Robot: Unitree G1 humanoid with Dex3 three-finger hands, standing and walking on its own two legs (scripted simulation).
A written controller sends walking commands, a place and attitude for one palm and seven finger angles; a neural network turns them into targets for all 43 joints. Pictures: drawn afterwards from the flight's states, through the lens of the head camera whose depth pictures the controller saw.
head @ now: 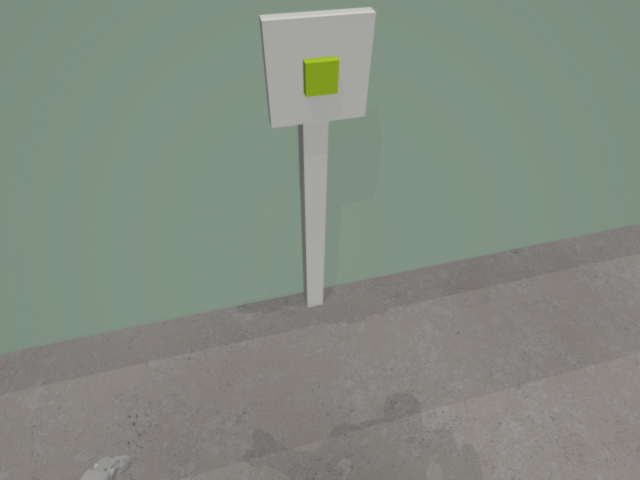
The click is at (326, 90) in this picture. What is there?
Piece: button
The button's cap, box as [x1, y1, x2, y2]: [303, 56, 338, 96]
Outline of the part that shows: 336,56 303,59 304,93 306,96 337,92 338,59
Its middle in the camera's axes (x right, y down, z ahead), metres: +0.00 -0.32 +0.76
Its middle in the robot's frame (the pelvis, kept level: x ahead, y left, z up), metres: +0.80 +0.04 +0.13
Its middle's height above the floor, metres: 0.90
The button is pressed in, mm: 0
